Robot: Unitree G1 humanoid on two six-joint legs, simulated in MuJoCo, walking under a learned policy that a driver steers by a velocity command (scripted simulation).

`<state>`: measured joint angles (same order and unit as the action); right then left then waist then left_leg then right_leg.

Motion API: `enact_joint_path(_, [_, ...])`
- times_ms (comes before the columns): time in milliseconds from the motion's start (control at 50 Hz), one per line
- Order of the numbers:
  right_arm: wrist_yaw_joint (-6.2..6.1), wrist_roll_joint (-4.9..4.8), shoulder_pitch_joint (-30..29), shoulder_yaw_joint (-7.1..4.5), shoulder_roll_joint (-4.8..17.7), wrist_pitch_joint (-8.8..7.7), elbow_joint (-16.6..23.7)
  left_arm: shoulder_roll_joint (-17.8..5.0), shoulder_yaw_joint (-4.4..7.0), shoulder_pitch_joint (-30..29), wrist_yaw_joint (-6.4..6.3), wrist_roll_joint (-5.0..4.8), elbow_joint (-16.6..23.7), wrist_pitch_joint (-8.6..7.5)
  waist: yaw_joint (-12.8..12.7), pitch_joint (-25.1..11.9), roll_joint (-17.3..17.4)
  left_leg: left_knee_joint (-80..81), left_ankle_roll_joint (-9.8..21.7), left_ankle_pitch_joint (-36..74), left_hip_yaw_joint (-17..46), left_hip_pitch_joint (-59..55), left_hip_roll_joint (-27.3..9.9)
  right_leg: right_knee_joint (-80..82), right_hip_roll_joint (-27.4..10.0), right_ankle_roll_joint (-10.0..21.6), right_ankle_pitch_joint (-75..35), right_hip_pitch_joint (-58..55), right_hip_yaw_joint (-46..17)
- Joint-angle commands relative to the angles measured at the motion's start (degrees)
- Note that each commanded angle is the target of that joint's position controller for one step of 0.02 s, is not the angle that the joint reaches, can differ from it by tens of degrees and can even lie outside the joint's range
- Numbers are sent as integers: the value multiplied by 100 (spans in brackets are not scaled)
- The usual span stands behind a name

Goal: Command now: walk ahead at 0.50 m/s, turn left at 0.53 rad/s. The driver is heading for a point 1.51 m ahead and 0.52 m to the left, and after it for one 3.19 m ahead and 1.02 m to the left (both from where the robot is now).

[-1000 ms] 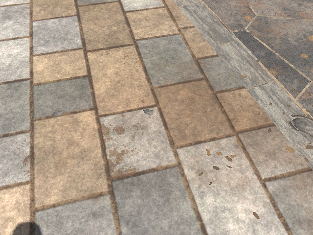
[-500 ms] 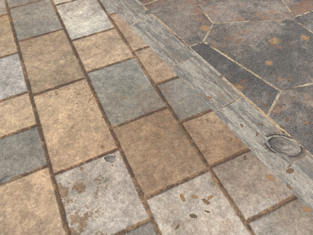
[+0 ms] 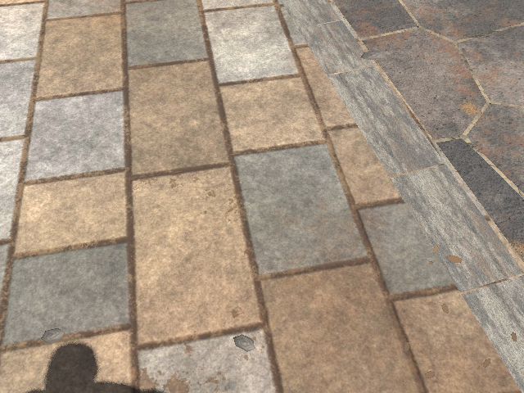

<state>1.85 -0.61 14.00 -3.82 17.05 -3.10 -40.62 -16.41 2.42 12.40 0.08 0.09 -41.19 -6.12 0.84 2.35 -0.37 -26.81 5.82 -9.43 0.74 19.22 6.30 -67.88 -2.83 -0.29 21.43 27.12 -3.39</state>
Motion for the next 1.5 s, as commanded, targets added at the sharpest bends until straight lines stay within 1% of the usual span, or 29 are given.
enact_joint_path(20, [-92,23,-107,-172,696,-82,463,-613,188,147,-36,83,428,8,-219,-456,244,1326,1229,1628,1841,-694,-1523,592,-297,-215,-300,783,-63])
enact_joint_path(120, [-239,-66,172,-248,922,-12,345,-292,38,-821,-37,76,639,31,137,-330,469,1213,785,1171,1174,-93,-985,2808,61,-452,-2166,237,135])
enact_joint_path(180, [-261,-94,494,-258,941,63,243,-421,75,-1246,38,-37,737,-33,336,-376,583,974,655,555,1575,-381,-1124,3542,274,-435,-2528,-18,39])
enact_joint_path(280, [-271,-57,396,-211,710,106,305,-820,312,-456,68,-54,569,-163,-219,-578,788,-138,278,324,2220,-778,-1169,4222,238,59,-1824,-1188,-45])
enact_joint_path(300, [-245,-12,388,-94,389,79,389,-1062,399,238,24,51,507,-195,-549,-1178,443,-1342,67,87,1864,-362,-858,4153,-431,389,-1575,-2383,-620])
enact_joint_path(320, [-243,-43,1122,34,-30,22,498,-1555,518,896,-2,146,407,-145,-402,-2021,-1012,-3296,-360,-1777,1043,1319,-43,4339,-1776,1220,-869,-4409,-2733])
enact_joint_path(340, [-243,-158,1225,20,306,-7,566,-1433,521,1160,48,10,237,-74,-431,-2073,-1855,-4446,-464,-2522,859,2563,-267,4963,-2283,1559,919,-4665,-4522])
enact_joint_path(360, [-256,-175,758,-114,796,21,513,-969,400,862,30,-18,351,-54,-588,-1287,-1020,-4887,-497,-1980,956,2839,-565,5159,-2001,1309,1504,-4024,-3864])
enact_joint_path(380, [-260,-105,275,-147,868,64,611,-791,329,570,7,13,378,-6,-586,-754,-602,-4891,-516,-1531,719,2787,-745,5163,-1746,1086,856,-3319,-2930])
enact_joint_path(420, [-213,-42,59,-171,706,103,709,-526,226,189,-8,71,323,15,-332,-251,-573,-4436,-530,-984,692,2386,-1065,5384,-1299,972,-433,-2318,-1761])
enact_joint_path(520, [-155,-62,-107,-95,318,211,824,-672,296,206,-23,37,58,-58,-224,-97,-503,-3638,-662,-447,503,2342,-1248,5829,-1227,1121,-1715,-2039,-515])
enact_joint_path(640, [19,-3,-787,-37,142,155,960,-960,360,54,-146,-14,-160,146,-358,-117,-448,-1533,-688,1055,-137,1465,-993,5396,-966,839,-4036,-2073,948])
enact_joint_path(740, [159,34,-450,-263,564,221,1025,-1242,475,-37,-197,-258,-209,281,-1,-504,-572,-647,-217,360,-457,500,-563,4088,-1134,581,-5269,-2638,1138])
enact_joint_path(780, [-6,37,716,-527,1130,240,761,-954,382,151,-173,-149,-151,283,563,-1122,199,38,239,2310,42,-1568,-632,1756,-576,95,-3755,-1539,1369])
enact_joint_path(800, [-143,81,529,-547,1696,272,909,-230,158,758,-82,286,11,256,-109,-1608,1865,-694,1124,5342,2116,-3260,-2176,-365,247,-300,1804,541,1226])
enact_joint_path(820, [-80,159,467,-459,1539,212,1174,-653,132,868,-4,131,11,212,152,-2971,1470,14,1993,3853,3872,-3652,-2910,-1418,547,-335,2065,999,-79])
enact_joint_path(840, [-31,124,224,-385,1199,189,1208,-1014,235,205,11,-76,74,238,345,-2463,700,313,1693,2904,3258,-3174,-2535,-1396,290,-256,1395,1251,-277])
enact_joint_path(880, [-85,-34,-229,-283,877,217,1144,-887,207,-163,-110,-1,130,345,62,-1333,140,542,1154,1941,2434,-1770,-2001,-611,-24,-265,624,1269,-198])
enact_joint_path(960, [-201,132,-570,-304,942,290,1159,-722,180,13,-178,64,75,504,-291,-1086,477,744,1000,2224,1907,-319,-1575,631,98,-359,286,255,-62])
enact_joint_path(1060, [-352,64,-628,-321,966,427,1121,-573,116,-240,-174,31,93,590,-175,-1219,632,741,791,775,1936,-70,-1386,1696,208,-461,-382,-123,-111])
enact_joint_path(1200, [-282,64,-426,-122,567,517,911,-455,121,-226,-25,69,201,479,-181,-879,832,224,310,-173,2135,77,-1174,4089,194,-45,-1111,-1374,118])
enact_joint_path(1220, [-285,102,-146,-57,367,495,845,-751,169,-192,-29,197,267,462,-66,-825,299,-297,-50,-756,1822,350,-825,4568,-516,218,-1444,-1716,-569])
enact_joint_path(1240, [-274,101,109,-53,285,450,897,-1165,249,-451,-48,294,274,487,339,-584,-1084,-910,-402,-1610,831,785,-60,4867,-1318,887,-1959,-1542,-1572])
enact_joint_path(1260, [-292,164,-182,-123,601,394,932,-811,174,-555,-54,333,331,472,92,-571,-1342,-1518,-629,-1978,712,531,-230,5134,-1732,1389,-1869,-1061,-2118])
enact_joint_path(1320, [-321,113,-357,-220,681,483,788,-753,161,-695,-100,95,335,429,-30,-464,-911,-2427,-925,-1883,648,689,-416,4932,-1311,1216,-2079,-1382,-1564])
enact_joint_path(1380, [-291,80,-300,-51,157,520,655,-597,120,-697,-78,47,244,498,-24,-520,-840,-1690,-1050,-1722,343,237,-569,4597,-866,1010,-3040,-1542,-866])
enact_joint_path(1440, [-274,24,-224,-32,93,500,496,-530,94,-475,-41,-16,124,579,-23,-702,-995,119,-984,-455,61,-532,-506,4302,-660,904,-3199,-1800,-658])
enact_joint_path(1480, [-290,108,-296,-71,421,515,521,-449,56,-189,-3,8,53,498,-146,-796,-656,446,-769,713,490,-1257,-848,4285,-554,500,-2415,-1495,-664])
enact_joint_path(1500, [-331,130,-325,-130,743,535,551,-476,54,-36,61,105,63,415,-367,-846,-30,40,-556,1525,719,-1483,-1137,4161,-282,292,-1929,-1217,-403])
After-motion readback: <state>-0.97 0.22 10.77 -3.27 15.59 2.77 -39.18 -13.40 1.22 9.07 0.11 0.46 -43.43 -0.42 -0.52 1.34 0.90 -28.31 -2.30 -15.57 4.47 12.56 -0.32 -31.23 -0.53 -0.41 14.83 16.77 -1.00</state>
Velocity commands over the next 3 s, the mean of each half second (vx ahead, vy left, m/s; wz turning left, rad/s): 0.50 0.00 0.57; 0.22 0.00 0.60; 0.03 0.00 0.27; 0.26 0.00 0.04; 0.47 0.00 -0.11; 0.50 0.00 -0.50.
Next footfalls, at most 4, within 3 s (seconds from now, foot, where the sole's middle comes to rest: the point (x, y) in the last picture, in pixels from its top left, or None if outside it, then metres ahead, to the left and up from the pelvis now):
0.30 right None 0.36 -0.14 -0.77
0.78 left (198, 372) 0.51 0.18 -0.77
1.22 right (272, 329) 0.62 -0.01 -0.77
1.48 left None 0.42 0.16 -0.77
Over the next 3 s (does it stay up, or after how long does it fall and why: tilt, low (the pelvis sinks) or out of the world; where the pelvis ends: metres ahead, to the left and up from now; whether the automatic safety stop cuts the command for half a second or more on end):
stays up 0.98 0.45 0.01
